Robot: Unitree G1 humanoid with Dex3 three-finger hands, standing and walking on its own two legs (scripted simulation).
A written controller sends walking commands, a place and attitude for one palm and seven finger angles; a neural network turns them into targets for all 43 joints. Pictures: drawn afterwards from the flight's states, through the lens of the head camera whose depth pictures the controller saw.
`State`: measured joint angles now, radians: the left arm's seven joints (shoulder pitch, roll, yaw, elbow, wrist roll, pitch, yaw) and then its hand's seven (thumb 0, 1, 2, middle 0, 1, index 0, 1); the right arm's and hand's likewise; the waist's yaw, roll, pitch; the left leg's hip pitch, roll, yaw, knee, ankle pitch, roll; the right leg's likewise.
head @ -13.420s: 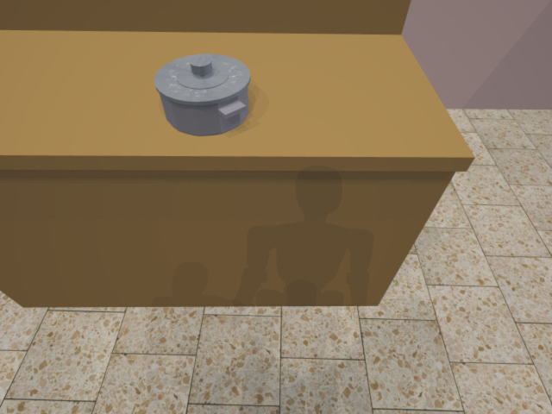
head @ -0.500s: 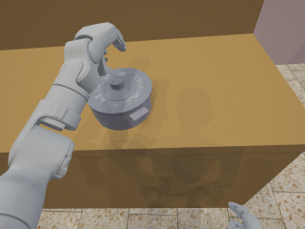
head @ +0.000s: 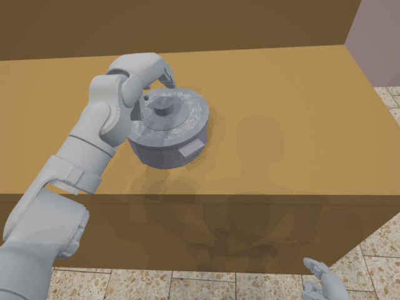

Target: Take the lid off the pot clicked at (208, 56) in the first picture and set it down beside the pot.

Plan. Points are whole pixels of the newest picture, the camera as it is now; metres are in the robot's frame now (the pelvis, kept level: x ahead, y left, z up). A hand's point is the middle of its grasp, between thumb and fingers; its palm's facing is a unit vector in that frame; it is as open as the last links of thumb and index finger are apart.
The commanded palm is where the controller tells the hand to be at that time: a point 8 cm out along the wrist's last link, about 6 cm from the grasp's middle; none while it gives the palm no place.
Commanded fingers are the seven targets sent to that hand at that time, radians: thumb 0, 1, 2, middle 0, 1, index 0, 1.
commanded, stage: move the open hand above the knob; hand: left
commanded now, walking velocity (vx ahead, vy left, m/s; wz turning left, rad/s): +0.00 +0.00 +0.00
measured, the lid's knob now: (163, 106) +0.48 +0.11 +0.13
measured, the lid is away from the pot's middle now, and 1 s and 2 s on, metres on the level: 0.00 0.00 0.00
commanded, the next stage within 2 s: lower the open fingers around the knob in 1.22 s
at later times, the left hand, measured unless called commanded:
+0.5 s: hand (155, 84) +0.46 +0.10 +0.21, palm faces -0.20 -0.06 -0.98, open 10.2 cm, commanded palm +0.43 +0.12 +0.27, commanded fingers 0.00 -0.35 1.54 -0.84 -0.08 -0.84 -0.08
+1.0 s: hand (148, 87) +0.44 +0.11 +0.21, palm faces -0.19 -0.07 -0.98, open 10.2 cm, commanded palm +0.43 +0.12 +0.27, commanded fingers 0.00 -0.35 1.54 -0.84 -0.08 -0.84 -0.08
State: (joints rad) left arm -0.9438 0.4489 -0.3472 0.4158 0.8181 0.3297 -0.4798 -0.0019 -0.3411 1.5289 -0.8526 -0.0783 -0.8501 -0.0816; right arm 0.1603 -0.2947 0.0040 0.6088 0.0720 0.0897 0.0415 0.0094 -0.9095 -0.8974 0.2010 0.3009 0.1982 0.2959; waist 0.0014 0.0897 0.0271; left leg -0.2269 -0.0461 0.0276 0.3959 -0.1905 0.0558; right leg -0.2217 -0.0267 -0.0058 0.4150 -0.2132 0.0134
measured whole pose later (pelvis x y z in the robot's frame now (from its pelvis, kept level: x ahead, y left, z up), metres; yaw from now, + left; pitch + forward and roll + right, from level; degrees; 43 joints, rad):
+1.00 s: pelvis +0.00 -0.01 +0.00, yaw +0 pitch +1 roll +0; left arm -1.03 0.42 -0.32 0.54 0.84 0.35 -0.46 0.00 -0.34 1.53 -0.85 -0.08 -0.85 -0.08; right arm 0.12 -0.29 0.01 0.62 0.07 0.10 0.04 0.01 -0.91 -0.90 0.20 0.30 0.20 0.30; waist 0.00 0.09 0.02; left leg -0.23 -0.04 0.02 0.38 -0.18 0.04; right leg -0.23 -0.02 -0.01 0.42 -0.21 0.00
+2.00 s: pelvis +0.00 +0.00 +0.00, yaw +0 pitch +2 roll +0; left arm -1.00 0.38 -0.33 0.64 0.83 0.34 -0.45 0.00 -0.34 1.53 -0.85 -0.08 -0.83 -0.08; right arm 0.17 -0.28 0.01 0.63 0.06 0.10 0.04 0.01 -0.91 -0.90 0.20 0.30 0.20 0.30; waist -0.03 0.07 0.01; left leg -0.25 -0.05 0.02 0.40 -0.19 0.06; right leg -0.24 -0.03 -0.01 0.41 -0.21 0.01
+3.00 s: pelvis +0.00 +0.00 +0.00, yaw +0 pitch +2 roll +0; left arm -1.00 0.37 -0.34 0.67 0.83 0.34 -0.45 0.00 0.11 1.03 -0.65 -0.89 -0.62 -0.88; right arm 0.16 -0.28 0.01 0.64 0.06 0.11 0.03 0.01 -0.91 -0.90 0.20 0.30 0.20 0.30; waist -0.04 0.08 0.02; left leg -0.25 -0.04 0.02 0.40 -0.19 0.05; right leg -0.23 -0.02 -0.01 0.41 -0.21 0.01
